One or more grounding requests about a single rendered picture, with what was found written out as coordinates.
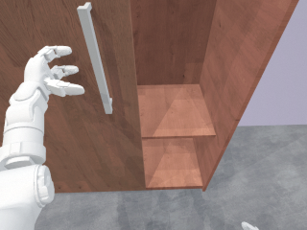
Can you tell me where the handle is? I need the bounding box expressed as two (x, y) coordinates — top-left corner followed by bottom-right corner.
(77, 2), (113, 114)

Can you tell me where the robot left upper arm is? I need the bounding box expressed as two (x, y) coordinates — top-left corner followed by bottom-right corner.
(0, 164), (55, 230)

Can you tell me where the left robot hand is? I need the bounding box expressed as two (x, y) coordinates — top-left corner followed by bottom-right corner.
(24, 46), (85, 97)

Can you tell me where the wardrobe door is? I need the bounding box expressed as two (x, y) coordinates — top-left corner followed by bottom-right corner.
(0, 0), (146, 194)

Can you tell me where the robot left forearm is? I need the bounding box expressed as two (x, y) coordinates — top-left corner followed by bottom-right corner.
(0, 80), (49, 172)

